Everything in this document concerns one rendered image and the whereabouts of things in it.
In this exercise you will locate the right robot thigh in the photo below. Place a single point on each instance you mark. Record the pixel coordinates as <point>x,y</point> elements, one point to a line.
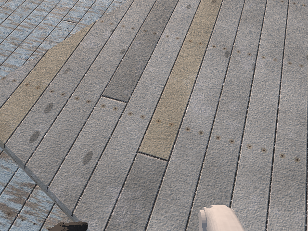
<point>218,218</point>

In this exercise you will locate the robot left hand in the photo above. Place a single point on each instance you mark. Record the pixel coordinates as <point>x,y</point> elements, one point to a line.
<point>70,226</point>

